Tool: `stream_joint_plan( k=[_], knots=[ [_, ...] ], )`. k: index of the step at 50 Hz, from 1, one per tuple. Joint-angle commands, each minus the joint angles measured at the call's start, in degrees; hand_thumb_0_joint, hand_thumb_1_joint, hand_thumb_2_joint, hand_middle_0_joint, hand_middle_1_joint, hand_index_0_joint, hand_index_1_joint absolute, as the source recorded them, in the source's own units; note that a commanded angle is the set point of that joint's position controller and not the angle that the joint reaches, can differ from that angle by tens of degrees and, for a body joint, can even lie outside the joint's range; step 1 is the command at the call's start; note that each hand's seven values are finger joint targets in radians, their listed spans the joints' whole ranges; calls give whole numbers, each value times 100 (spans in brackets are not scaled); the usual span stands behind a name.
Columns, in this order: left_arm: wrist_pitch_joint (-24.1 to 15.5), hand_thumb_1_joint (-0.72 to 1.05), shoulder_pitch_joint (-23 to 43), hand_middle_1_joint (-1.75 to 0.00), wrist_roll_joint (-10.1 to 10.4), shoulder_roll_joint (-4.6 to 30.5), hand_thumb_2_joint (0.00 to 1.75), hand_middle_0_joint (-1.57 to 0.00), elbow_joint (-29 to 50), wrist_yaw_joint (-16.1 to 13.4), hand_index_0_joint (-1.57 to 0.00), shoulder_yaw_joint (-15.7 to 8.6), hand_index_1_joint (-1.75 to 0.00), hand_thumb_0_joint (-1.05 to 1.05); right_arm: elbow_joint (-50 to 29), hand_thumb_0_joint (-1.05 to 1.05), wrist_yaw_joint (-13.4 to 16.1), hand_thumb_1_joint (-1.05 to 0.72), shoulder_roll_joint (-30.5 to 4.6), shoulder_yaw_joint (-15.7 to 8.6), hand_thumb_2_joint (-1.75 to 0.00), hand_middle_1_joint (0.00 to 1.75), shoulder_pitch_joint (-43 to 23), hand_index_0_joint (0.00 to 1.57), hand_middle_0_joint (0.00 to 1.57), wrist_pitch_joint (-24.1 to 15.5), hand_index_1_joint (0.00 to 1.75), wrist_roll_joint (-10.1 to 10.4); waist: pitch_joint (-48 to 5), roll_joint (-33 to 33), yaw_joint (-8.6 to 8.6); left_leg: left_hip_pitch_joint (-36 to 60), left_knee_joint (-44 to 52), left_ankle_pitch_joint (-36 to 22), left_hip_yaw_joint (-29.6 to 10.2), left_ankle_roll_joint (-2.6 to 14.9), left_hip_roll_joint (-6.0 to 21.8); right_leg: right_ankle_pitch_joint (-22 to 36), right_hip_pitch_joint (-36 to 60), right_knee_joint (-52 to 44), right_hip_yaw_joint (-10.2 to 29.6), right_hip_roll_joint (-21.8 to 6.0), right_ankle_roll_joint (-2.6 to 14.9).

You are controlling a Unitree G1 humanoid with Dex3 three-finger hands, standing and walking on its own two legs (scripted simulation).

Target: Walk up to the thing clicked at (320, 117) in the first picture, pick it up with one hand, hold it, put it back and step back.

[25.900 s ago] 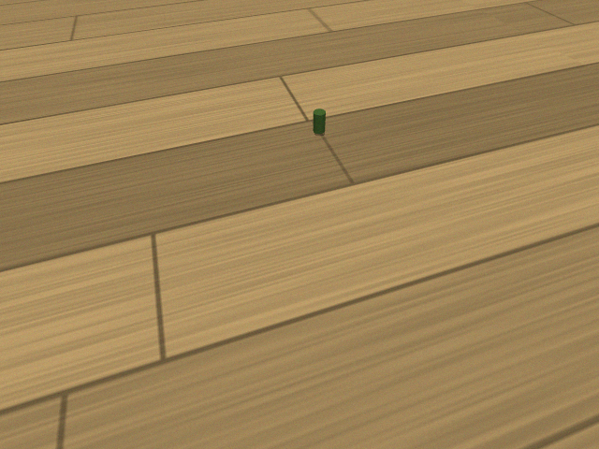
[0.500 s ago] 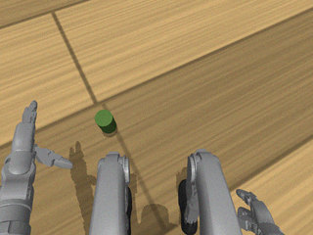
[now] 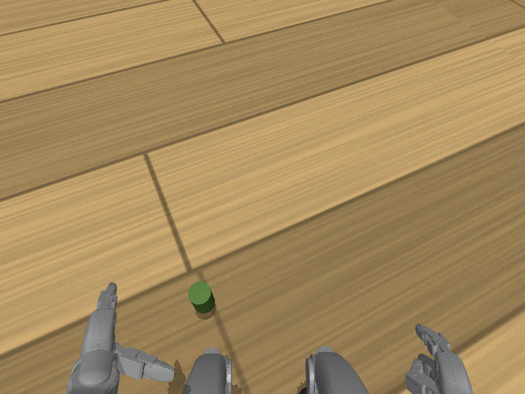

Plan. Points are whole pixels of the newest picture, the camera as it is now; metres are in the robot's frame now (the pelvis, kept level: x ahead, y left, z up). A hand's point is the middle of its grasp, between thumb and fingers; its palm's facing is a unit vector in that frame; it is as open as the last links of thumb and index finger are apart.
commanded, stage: home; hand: left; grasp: from the side
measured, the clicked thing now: (202, 298) +0.42 +0.20 -0.60
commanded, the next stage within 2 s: stand in 1.94 s
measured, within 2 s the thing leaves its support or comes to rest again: neither
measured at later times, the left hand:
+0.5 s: hand (121, 359) +0.19 +0.20 +0.00, palm faces +0.12 -0.95 -0.30, open 17.5 cm
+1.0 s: hand (130, 373) +0.17 +0.18 +0.01, palm faces +0.10 -0.95 -0.30, open 17.4 cm
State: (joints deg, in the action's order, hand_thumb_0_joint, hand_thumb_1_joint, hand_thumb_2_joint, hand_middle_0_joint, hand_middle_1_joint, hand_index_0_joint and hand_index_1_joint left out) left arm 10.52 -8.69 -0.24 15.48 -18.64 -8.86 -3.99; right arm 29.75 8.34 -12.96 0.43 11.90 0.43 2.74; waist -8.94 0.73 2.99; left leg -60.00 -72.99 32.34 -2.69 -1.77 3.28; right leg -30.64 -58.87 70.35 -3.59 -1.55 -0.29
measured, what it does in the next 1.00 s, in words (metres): rises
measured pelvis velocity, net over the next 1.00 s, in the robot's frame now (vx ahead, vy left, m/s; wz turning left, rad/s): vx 0.01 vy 0.00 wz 0.01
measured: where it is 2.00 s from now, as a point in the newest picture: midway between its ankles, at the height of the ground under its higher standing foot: outside the picture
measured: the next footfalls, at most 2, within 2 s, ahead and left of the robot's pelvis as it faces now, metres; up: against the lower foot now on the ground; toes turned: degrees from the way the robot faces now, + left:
none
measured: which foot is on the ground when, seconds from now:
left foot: down 0.00-1.00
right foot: down 0.00-1.00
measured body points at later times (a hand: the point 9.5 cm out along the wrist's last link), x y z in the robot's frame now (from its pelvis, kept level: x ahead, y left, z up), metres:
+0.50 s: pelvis +0.03 +0.01 +0.06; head +0.05 +0.01 +0.51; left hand +0.18 +0.25 +0.02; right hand +0.20 -0.22 -0.01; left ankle +0.02 +0.13 -0.63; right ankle +0.03 -0.13 -0.63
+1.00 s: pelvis +0.01 +0.00 +0.06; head +0.02 +0.00 +0.51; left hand +0.17 +0.23 +0.03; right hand +0.16 -0.24 -0.02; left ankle +0.02 +0.13 -0.63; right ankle +0.03 -0.13 -0.63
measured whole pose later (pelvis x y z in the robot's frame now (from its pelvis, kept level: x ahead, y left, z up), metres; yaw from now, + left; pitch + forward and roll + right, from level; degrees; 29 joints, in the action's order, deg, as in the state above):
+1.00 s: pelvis +0.01 +0.00 +0.06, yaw +1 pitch +6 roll -2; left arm 14.9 -25.9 0.3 11.8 -1.4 -7.7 1.0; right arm 29.5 10.5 -11.7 1.4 16.5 -6.5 1.0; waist -5.4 2.3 1.5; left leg -34.8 -54.1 25.8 -1.8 -1.7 3.1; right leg -24.2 -33.7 51.6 -3.6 -1.4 -0.4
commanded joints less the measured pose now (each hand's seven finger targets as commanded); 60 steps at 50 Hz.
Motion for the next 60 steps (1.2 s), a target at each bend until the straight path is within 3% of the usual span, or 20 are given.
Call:
stream_joint_plan(
  k=[1,4,5,9,11,18,23,29,31,33,37,39,42,47,49,51,55,57,59,60],
  knots=[
    [36,-56,-236,-5,33,694,5,-5,1612,-226,-5,-184,-5,0,-809,0,189,-90,-654,-220,-90,30,125,20,20,-338,30,-57,-1483,428,-58,1936,1631,-1629,226,208,-219,1595,1956,-1652,143,153,78],
    [155,-56,-516,-5,57,695,5,-5,2337,-274,-5,-96,-5,0,-838,0,267,-90,-581,-191,-90,30,171,20,20,-409,30,-62,-1277,454,-119,2302,1972,-1699,250,195,-238,1646,2275,-1951,81,179,70],
    [271,-58,-1278,-5,68,292,4,-5,1855,-243,-5,139,-5,0,-911,0,283,-90,-560,-174,-90,30,121,20,20,-445,30,-71,-977,252,-68,2290,2035,-1755,241,206,-233,1709,2317,-2058,47,200,59],
    [352,-57,-1387,-5,82,425,4,-5,2805,-252,-5,102,-5,0,-999,0,339,-90,-536,-165,-90,30,90,20,20,-569,30,-102,-723,164,-151,2509,2282,-1918,230,214,-243,1818,2611,-2305,-40,225,51],
    [399,-59,-1702,-5,78,150,3,-5,2710,-190,-4,312,-5,0,-1039,0,336,-90,-508,-157,-90,30,80,20,20,-628,30,-131,-452,16,-114,2557,2423,-1914,225,204,-221,1759,2601,-2379,-89,264,54],
    [335,-57,-1609,-5,45,240,5,-5,3103,-96,-5,191,-5,0,-1032,0,308,-90,-554,-192,-90,30,127,20,20,-800,30,-189,-251,167,-87,2850,2643,-2175,172,143,-181,1863,2709,-2424,-134,289,68],
    [286,-55,-1553,-5,20,193,5,-5,2954,-43,-5,177,-5,0,-1032,0,271,-90,-541,-160,-90,30,73,20,20,-898,30,-223,-281,174,-92,2923,2745,-1865,164,143,-218,1593,2802,-2523,-109,271,65],
    [283,-56,-1521,-5,18,247,5,-5,3057,-35,-5,171,-5,0,-942,0,272,-90,-533,-160,-90,30,89,20,20,-948,30,-241,-439,273,-142,3044,2660,-2322,222,132,-250,2056,3010,-2540,-89,253,61],
    [326,-55,-1792,-5,15,44,5,-5,2563,-9,-5,278,-5,0,-956,0,264,-90,-524,-134,-90,30,-7,20,20,-961,30,-244,-241,122,-121,2939,2729,-2031,205,145,-244,1769,2917,-2609,-110,272,65],
    [249,-57,-1377,-5,36,338,4,-5,3110,-34,-5,58,-5,0,-976,0,269,-90,-532,-148,-90,30,16,20,20,-956,30,-236,-301,198,-190,2899,2755,-1867,224,161,-266,1661,2986,-2679,-95,247,54],
    [264,-56,-1735,-5,34,81,5,-5,2628,4,-5,228,-5,0,-988,0,268,-90,-514,-134,-90,30,-4,20,20,-968,30,-227,-103,41,-157,2844,2785,-1717,261,170,-266,1539,2909,-2727,-78,252,45],
    [209,-55,-1298,-5,30,319,5,-5,3068,-8,-5,116,-5,0,-963,0,269,-90,-546,-142,-90,30,-20,20,20,-980,30,-229,-209,296,-153,2906,2843,-1595,253,161,-266,1420,2911,-2735,-72,245,65],
    [238,-57,-1745,-5,34,90,5,-5,2551,24,-5,207,-5,0,-960,0,258,-90,-507,-131,-90,30,8,20,20,-1005,30,-227,-15,-26,-142,2771,2827,-1389,271,196,-267,1234,2807,-2814,-77,255,42],
    [146,-53,-1346,-6,29,400,7,-5,3157,3,-5,37,-6,0,-1029,0,272,-90,-567,-180,-90,30,-39,20,20,-1035,30,-223,-323,161,-210,2831,2827,-1330,289,198,-291,1189,2912,-2836,-34,220,47],
    [201,-54,-1808,-6,35,3,6,-5,2326,46,-5,278,-6,0,-976,0,255,-90,-486,-113,-90,30,-47,20,20,-1053,30,-220,112,-182,-135,2634,2816,-1082,310,230,-295,974,2757,-2913,-25,225,12],
    [96,-53,-1333,-6,25,345,7,-5,3071,6,-5,64,-6,0,-945,0,282,-90,-525,-163,-90,30,7,20,20,-1052,30,-233,-349,102,-185,2854,2783,-1346,320,207,-289,1229,2907,-2838,9,201,31],
    [115,-52,-1542,-6,26,140,8,-5,2656,28,-5,184,-6,0,-895,0,276,-90,-502,-135,-90,30,-7,20,20,-1082,30,-231,-19,-26,-135,2754,2836,-1136,300,212,-274,1024,2762,-2861,-17,227,28],
    [77,-55,-1310,-6,39,333,6,-5,3042,31,-5,82,-6,0,-955,0,282,-90,-541,-152,-90,30,-45,20,20,-1096,30,-223,-35,120,-190,2707,2825,-996,343,218,-306,894,2733,-2934,32,184,30],
    [110,-54,-1656,-6,29,166,6,-5,2571,50,-5,162,-6,0,-913,0,280,-90,-486,-114,-90,30,-28,20,20,-1103,30,-230,89,-57,-155,2654,2823,-874,341,232,-302,754,2676,-2984,33,196,11],
    [74,-53,-1448,-6,31,254,7,-5,2956,38,-5,122,-6,0,-979,0,289,-90,-554,-175,-90,30,-69,20,20,-1124,30,-237,-139,4,-168,2739,2805,-993,340,227,-301,869,2781,-2958,45,180,18]
  ],
)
